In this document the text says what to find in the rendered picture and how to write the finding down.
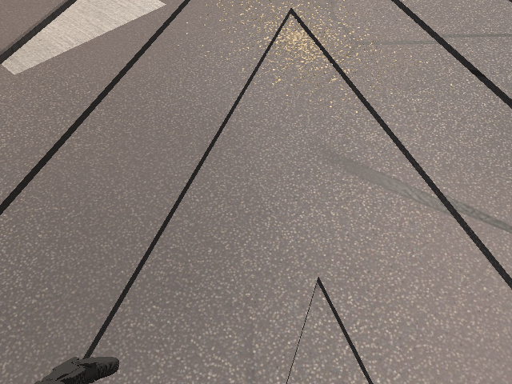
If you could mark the robot left hand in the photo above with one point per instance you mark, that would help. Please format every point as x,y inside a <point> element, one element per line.
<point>83,371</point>

